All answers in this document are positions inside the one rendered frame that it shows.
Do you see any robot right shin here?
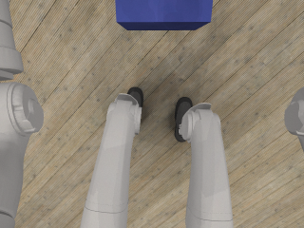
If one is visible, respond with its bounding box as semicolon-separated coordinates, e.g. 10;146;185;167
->
179;103;221;139

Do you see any robot shin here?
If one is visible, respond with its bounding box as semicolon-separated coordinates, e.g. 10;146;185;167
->
106;93;138;118
179;103;221;139

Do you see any robot left shin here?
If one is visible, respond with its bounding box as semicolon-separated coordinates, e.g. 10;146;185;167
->
106;93;138;118

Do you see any right robot upper arm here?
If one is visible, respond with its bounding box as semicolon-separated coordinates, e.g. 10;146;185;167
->
284;86;304;152

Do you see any left robot upper arm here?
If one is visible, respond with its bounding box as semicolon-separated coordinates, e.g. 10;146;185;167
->
0;82;44;228

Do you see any robot left forearm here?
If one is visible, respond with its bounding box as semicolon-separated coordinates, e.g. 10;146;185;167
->
0;0;24;81

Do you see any carton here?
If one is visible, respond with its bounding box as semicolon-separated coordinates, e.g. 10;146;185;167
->
115;0;213;30

